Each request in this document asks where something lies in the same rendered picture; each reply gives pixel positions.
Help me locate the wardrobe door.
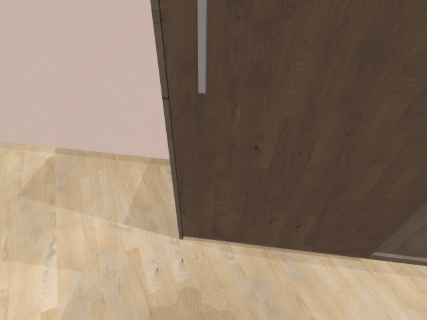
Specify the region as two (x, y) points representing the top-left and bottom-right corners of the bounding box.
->
(160, 0), (427, 258)
(375, 202), (427, 258)

